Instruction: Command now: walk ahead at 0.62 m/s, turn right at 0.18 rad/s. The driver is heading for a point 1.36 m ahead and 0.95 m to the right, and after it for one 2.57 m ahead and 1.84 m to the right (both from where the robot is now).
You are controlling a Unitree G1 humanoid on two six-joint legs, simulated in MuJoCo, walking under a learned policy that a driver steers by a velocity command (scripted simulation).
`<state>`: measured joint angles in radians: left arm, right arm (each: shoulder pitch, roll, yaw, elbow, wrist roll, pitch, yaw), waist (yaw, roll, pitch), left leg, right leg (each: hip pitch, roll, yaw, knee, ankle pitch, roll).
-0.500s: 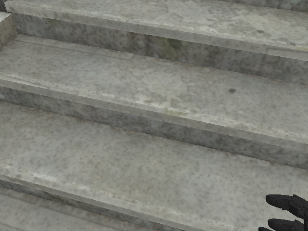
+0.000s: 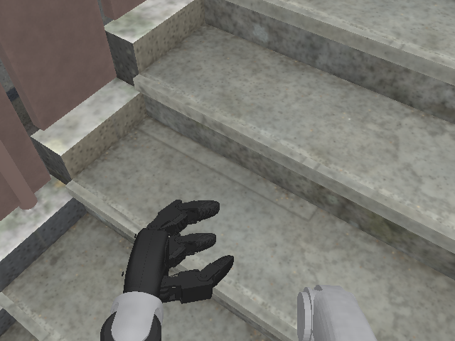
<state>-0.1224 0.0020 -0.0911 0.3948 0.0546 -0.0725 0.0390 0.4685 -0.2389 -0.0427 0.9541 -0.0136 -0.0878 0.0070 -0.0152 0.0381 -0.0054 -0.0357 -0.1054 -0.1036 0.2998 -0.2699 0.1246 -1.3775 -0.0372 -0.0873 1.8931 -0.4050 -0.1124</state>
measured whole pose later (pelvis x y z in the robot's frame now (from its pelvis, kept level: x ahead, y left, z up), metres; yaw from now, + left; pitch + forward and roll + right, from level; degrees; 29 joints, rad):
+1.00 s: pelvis +0.43 -0.05 +0.30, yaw -49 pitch +2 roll +5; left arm -0.01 0.25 0.00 0.64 0.03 -0.06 -0.12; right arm 0.19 -0.24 -0.06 0.79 -0.06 -0.16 -0.07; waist -0.08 -0.03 -0.07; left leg -0.31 0.10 0.39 0.47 -0.17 0.01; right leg -0.69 -0.12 -0.01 1.13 -0.38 0.02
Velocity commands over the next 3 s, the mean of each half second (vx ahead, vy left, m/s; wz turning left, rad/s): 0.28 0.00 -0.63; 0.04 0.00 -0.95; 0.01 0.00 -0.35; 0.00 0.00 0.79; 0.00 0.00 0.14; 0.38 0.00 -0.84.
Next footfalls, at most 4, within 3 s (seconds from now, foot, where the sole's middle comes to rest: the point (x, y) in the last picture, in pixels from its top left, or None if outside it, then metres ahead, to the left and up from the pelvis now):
0.06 right None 0.25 -0.09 -0.62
0.62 left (245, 246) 0.60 -0.02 -0.46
1.08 right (333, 331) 0.39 -0.20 -0.46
1.44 left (266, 249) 0.59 -0.07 -0.46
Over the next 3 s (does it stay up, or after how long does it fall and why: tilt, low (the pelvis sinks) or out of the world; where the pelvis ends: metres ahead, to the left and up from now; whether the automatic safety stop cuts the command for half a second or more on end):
stays up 0.52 -0.27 0.32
